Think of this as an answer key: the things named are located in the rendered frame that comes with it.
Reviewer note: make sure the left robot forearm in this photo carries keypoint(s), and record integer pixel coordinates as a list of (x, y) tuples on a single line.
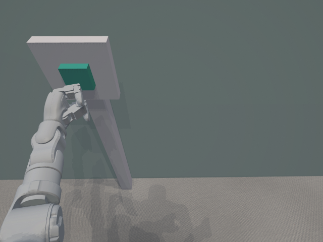
[(41, 184)]

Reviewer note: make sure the panel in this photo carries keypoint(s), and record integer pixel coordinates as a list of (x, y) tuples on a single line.
[(51, 51)]

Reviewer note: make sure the left robot hand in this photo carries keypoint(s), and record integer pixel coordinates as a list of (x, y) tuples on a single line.
[(57, 108)]

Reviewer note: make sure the button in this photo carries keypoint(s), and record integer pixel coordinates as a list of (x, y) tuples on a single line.
[(77, 73)]

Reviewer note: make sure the robot left upper arm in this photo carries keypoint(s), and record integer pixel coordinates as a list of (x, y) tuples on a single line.
[(40, 223)]

